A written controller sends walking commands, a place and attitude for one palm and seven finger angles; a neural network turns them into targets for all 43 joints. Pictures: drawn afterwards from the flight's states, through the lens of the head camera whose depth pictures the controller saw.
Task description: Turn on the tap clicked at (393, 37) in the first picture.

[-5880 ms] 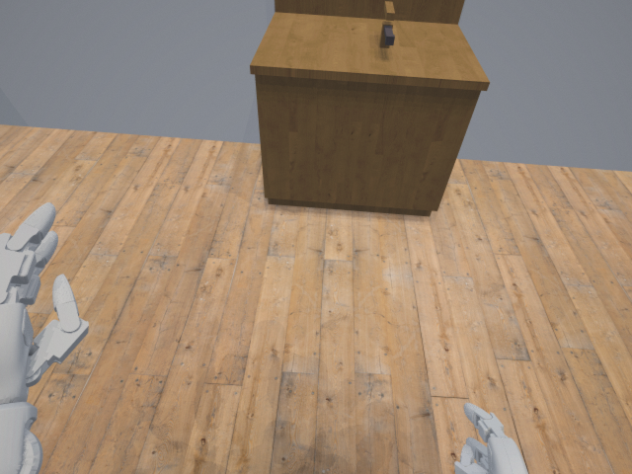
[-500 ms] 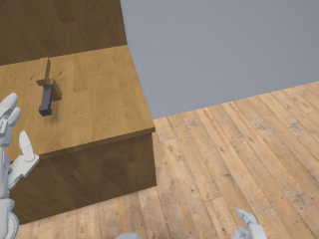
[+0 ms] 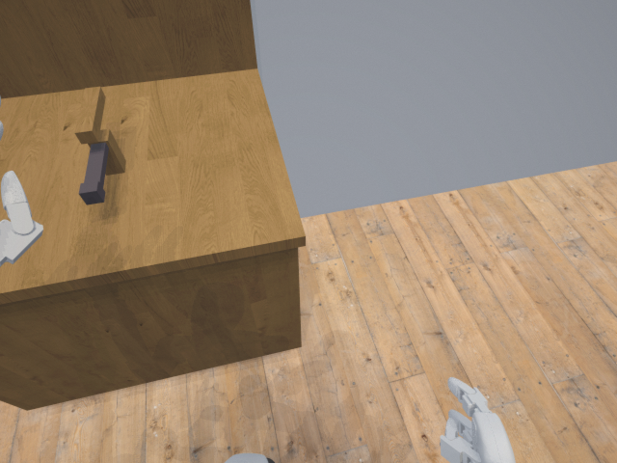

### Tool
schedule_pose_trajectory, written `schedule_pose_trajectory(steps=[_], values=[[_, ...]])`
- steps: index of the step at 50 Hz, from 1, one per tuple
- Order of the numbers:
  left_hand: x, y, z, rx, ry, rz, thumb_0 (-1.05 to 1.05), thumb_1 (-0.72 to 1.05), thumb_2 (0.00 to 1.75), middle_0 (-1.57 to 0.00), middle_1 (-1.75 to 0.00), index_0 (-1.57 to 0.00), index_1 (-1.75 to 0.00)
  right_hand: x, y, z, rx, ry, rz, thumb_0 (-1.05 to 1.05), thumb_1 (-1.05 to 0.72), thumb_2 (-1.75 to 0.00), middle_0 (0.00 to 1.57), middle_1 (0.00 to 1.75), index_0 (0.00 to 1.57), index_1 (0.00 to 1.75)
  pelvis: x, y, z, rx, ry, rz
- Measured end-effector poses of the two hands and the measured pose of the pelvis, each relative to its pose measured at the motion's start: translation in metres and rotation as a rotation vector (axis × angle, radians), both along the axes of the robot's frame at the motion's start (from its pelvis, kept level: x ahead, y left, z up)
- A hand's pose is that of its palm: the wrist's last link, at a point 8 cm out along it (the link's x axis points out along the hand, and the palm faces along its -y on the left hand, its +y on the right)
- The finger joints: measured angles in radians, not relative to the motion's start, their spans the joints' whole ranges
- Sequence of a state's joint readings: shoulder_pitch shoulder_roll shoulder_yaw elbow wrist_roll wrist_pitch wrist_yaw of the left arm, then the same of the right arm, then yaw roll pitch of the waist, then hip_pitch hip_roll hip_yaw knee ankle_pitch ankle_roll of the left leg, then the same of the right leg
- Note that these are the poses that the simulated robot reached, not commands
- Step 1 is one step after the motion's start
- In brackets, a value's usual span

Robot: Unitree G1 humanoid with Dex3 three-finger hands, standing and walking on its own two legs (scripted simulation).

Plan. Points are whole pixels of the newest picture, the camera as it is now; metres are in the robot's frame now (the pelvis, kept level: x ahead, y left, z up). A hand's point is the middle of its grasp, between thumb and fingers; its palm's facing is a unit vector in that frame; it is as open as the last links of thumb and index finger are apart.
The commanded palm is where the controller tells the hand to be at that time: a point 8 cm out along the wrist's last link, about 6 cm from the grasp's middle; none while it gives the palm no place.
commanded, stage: come to a stop and stand still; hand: left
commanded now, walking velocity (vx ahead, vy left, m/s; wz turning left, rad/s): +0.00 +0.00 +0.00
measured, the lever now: (92, 192) +0.46 +0.44 +0.01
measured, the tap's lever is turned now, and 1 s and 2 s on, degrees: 0 0 0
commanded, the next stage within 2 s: look again from close up in 1.34 s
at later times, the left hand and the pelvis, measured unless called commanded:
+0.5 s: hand (26, 277) +0.23 +0.31 +0.17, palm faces +0.37 -0.86 -0.34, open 7.4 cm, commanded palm +0.16 +0.34 +0.18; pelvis -0.01 +0.06 +0.00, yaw -1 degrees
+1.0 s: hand (38, 258) +0.25 +0.31 +0.16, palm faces +0.37 -0.85 -0.37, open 7.4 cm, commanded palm +0.19 +0.34 +0.18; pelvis +0.03 +0.06 +0.01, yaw +0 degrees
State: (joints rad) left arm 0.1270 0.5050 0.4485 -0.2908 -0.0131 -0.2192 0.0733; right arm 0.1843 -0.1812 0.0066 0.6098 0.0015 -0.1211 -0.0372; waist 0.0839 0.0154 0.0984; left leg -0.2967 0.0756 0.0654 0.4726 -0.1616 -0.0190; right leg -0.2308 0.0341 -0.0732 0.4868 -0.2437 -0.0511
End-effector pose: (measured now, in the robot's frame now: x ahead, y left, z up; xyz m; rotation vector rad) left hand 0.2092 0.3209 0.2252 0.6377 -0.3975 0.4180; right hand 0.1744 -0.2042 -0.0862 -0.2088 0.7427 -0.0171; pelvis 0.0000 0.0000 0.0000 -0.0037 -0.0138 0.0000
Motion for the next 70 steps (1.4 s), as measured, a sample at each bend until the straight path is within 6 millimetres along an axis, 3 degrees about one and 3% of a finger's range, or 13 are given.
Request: schedule_pose_trajectory(steps=[3,7,9,12,16,22,28,36,48,59,70], values=[[-0.001,-0.001,-0.010,-0.070,0.038,0.001,0.01,0.89,0.90,-0.21,-0.30,-0.21,-0.30,-0.013,-0.011,0.003,0.019,-0.014,-0.042,0.01,-0.90,-0.89,0.21,0.30,0.20,0.30,-0.007,0.006,0.001,-0.001,-0.002,-0.012],[-0.019,-0.029,-0.050,-0.144,0.207,-0.121,0.01,0.90,0.90,-0.20,-0.30,-0.20,-0.30,-0.033,-0.024,0.013,-0.025,-0.035,-0.117,0.02,-0.91,-0.89,0.21,0.30,0.20,0.30,-0.010,0.016,0.002,-0.004,0.000,-0.033],[-0.028,-0.033,-0.065,-0.176,0.264,-0.163,0.01,0.90,0.90,-0.21,-0.30,-0.20,-0.30,-0.043,-0.026,0.018,-0.067,-0.034,-0.143,0.02,-0.91,-0.89,0.21,0.30,0.20,0.30,-0.010,0.021,0.002,-0.006,-0.003,-0.043],[-0.035,-0.023,-0.076,-0.203,0.267,-0.166,0.01,0.89,0.90,-0.21,-0.30,-0.21,-0.30,-0.054,-0.025,0.024,-0.119,-0.024,-0.157,0.02,-0.91,-0.89,0.20,0.30,0.20,0.30,-0.012,0.027,0.001,-0.014,-0.017,-0.043],[-0.031,0.005,-0.067,-0.202,0.160,-0.113,0.01,0.89,0.90,-0.22,-0.30,-0.21,-0.30,-0.058,-0.011,0.028,-0.146,-0.016,-0.131,0.02,-0.91,-0.89,0.20,0.30,0.19,0.30,-0.014,0.037,0.002,-0.021,-0.028,-0.032],[-0.025,0.024,-0.048,-0.200,0.027,-0.105,0.01,0.89,0.90,-0.21,-0.30,-0.21,-0.30,-0.044,0.024,0.033,-0.105,-0.057,-0.077,0.02,-0.91,-0.89,0.20,0.30,0.20,0.30,-0.011,0.052,0.003,-0.028,-0.019,-0.025],[-0.021,0.031,-0.053,-0.193,0.071,-0.123,0.01,0.89,0.90,-0.21,-0.30,-0.20,-0.30,-0.021,0.059,0.033,-0.053,-0.082,-0.023,0.02,-0.90,-0.89,0.21,0.30,0.20,0.30,-0.003,0.064,0.005,-0.025,0.001,-0.015],[-0.017,0.045,-0.054,-0.205,0.092,-0.064,0.01,0.89,0.90,-0.21,-0.30,-0.21,-0.30,0.011,0.081,0.030,-0.037,-0.076,0.041,0.02,-0.90,-0.89,0.21,0.30,0.20,0.30,0.011,0.070,0.006,-0.020,0.011,-0.005],[0.001,0.031,-0.051,-0.218,0.105,-0.084,0.01,0.89,0.90,-0.21,-0.30,-0.20,-0.30,0.034,0.060,0.036,-0.058,-0.093,-0.003,0.01,-0.90,-0.89,0.21,0.30,0.20,0.30,0.024,0.065,0.007,-0.017,0.016,0.000],[-0.007,0.021,-0.052,-0.225,0.135,-0.058,0.01,0.89,0.90,-0.21,-0.30,-0.21,-0.30,0.018,0.032,0.029,-0.076,-0.046,-0.059,0.01,-0.91,-0.89,0.21,0.30,0.20,0.30,0.025,0.053,0.008,-0.020,0.014,0.002],[-0.007,0.012,-0.054,-0.242,0.151,-0.064,0.01,0.89,0.90,-0.21,-0.30,-0.21,-0.30,0.006,0.025,0.025,-0.068,-0.026,-0.084,0.02,-0.91,-0.89,0.21,0.30,0.20,0.30,0.022,0.048,0.009,-0.022,0.010,0.005]])
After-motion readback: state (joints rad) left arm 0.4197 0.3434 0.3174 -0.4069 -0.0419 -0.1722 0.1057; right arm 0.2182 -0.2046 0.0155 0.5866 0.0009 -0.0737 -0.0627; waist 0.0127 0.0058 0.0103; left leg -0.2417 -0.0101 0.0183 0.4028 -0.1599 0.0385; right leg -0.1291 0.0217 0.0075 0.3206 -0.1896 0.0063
